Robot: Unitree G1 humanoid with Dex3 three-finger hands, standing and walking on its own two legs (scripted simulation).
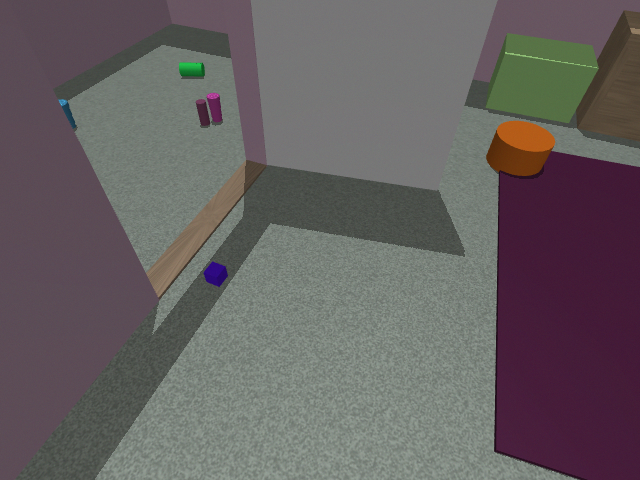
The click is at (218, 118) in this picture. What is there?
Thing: tapered cup
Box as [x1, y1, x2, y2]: [207, 93, 221, 121]
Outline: 210,93 207,95 207,100 212,118 214,121 220,121 221,113 219,96 217,93
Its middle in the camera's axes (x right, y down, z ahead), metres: -0.61 -0.79 +2.28
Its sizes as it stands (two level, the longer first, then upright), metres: 0.071 0.071 0.151
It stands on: the floor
